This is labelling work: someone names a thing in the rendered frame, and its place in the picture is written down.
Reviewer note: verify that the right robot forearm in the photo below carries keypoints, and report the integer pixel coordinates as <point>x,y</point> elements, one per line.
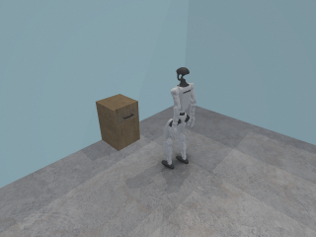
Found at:
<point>192,109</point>

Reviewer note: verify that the drawer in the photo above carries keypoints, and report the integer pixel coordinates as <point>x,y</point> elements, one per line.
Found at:
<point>121,117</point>

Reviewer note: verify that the right robot upper arm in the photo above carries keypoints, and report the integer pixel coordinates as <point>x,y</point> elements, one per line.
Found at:
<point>193,94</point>

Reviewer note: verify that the left robot forearm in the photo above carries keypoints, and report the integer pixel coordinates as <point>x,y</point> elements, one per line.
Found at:
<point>175,117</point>

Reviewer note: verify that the humanoid robot head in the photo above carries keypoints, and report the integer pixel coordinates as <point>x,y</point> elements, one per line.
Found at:
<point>182,71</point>

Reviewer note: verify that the robot left foot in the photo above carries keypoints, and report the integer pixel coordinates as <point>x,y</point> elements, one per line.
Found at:
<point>165,163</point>

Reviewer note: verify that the robot left hand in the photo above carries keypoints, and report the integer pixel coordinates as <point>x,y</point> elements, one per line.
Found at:
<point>174,131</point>

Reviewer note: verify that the left robot upper arm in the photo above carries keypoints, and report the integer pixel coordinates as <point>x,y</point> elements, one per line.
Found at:
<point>175,94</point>

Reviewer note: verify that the robot right hand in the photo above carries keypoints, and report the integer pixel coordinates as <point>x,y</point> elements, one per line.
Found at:
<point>192,119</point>

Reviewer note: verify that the cabinet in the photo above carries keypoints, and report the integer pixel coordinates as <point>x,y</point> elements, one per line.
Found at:
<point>121,135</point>

